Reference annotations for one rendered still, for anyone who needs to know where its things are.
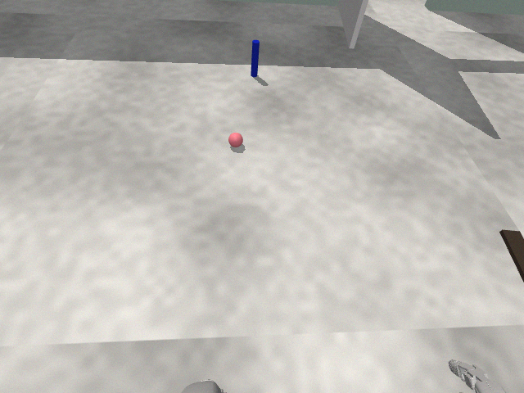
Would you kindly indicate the right robot hand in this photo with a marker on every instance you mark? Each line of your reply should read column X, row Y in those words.
column 475, row 377

